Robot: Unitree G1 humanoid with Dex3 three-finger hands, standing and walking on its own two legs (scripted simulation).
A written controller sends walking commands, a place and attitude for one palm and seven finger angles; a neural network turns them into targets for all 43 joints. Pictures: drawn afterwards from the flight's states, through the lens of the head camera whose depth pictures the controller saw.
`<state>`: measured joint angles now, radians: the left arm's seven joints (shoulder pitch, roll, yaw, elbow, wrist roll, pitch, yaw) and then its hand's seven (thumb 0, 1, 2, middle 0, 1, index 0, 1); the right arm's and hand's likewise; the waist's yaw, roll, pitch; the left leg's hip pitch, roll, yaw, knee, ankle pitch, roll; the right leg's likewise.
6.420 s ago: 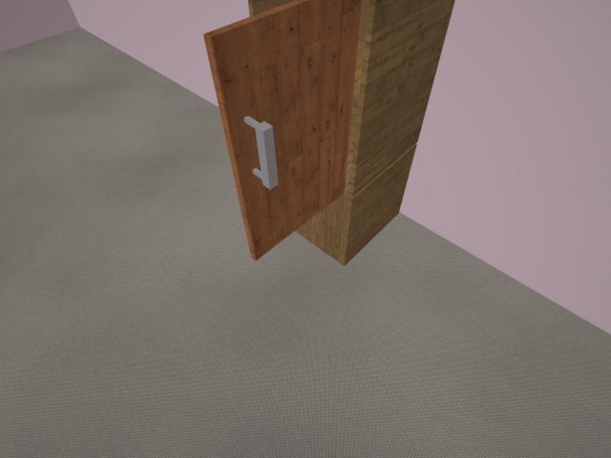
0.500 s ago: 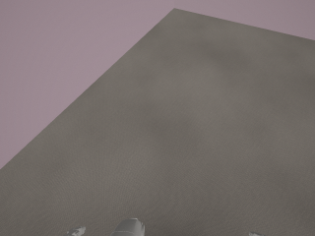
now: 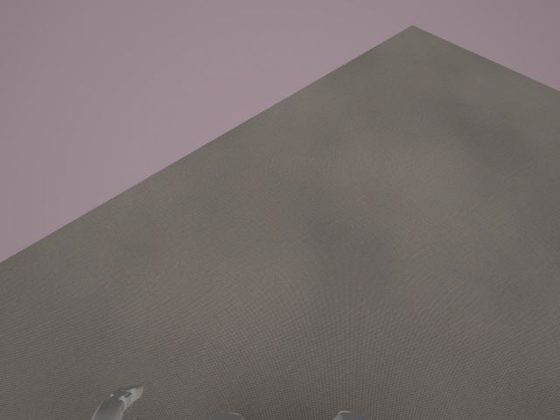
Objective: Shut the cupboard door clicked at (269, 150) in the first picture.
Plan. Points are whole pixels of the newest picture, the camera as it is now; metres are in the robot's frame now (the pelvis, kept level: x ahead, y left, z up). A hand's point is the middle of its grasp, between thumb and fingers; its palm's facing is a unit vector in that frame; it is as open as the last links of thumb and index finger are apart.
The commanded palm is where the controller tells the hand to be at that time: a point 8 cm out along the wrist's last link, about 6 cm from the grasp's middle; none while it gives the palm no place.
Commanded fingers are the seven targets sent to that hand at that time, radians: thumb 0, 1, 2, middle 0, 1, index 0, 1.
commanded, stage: walk to a spot facing it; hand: left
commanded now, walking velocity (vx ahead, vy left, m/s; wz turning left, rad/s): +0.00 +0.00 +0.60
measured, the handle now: out of the picture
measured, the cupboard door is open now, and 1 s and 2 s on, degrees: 88 88 88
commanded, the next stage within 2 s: none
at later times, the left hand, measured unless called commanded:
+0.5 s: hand out of the picture +0.01 +0.22 -0.18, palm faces +0.33 -0.91 -0.24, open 7.4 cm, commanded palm none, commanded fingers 0.00 0.90 0.90 -0.20 -0.30 -0.20 -0.30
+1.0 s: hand out of the picture -0.03 +0.15 -0.17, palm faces +0.60 -0.77 -0.21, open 7.4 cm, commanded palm none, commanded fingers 0.00 0.90 0.90 -0.20 -0.30 -0.20 -0.30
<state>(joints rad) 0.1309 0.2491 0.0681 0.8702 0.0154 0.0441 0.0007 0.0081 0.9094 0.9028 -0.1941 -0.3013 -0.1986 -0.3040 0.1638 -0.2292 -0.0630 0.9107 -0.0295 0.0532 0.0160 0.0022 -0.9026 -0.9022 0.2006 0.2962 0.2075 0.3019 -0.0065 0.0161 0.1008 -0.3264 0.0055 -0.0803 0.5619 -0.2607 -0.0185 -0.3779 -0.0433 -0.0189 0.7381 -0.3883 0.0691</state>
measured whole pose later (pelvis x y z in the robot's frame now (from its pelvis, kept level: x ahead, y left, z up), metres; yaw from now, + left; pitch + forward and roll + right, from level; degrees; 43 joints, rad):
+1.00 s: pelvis +0.04 -0.04 +0.00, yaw +37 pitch +0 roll +1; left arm 0.23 0.21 0.04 0.89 0.02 0.02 0.00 0.01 0.90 0.90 -0.20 -0.30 -0.20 -0.30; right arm 0.11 -0.24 -0.07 0.90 -0.01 0.06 0.04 0.00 -0.91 -0.90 0.19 0.30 0.20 0.30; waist 0.00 -0.05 0.11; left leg -0.31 0.01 0.09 0.60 -0.32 -0.04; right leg -0.23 -0.16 -0.20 0.62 -0.38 0.04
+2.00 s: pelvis +0.11 +0.07 +0.01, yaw +70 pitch +1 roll +0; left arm 0.14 0.26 0.07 0.93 0.03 0.01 -0.05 0.01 0.91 0.90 -0.19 -0.30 -0.20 -0.30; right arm 0.29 -0.18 -0.03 0.99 -0.03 -0.04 0.02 0.00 -0.90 -0.90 0.20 0.30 0.21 0.30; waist 0.00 -0.03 0.07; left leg -0.10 -0.01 0.00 0.36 -0.28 0.03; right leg -0.57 -0.13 -0.04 0.85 -0.21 0.08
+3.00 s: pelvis +0.21 +0.48 +0.01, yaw +86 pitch +0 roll +1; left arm 0.10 0.22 0.06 0.99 0.03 0.00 -0.04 0.01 0.93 0.90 -0.19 -0.30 -0.20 -0.30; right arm 0.38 -0.18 -0.04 1.09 -0.03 -0.07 -0.01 -0.01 -0.93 -0.90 0.20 0.30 0.20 0.30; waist -0.03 -0.03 0.05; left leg -0.03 -0.02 0.12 0.30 -0.27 0.03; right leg -0.54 -0.12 -0.07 0.73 -0.14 0.02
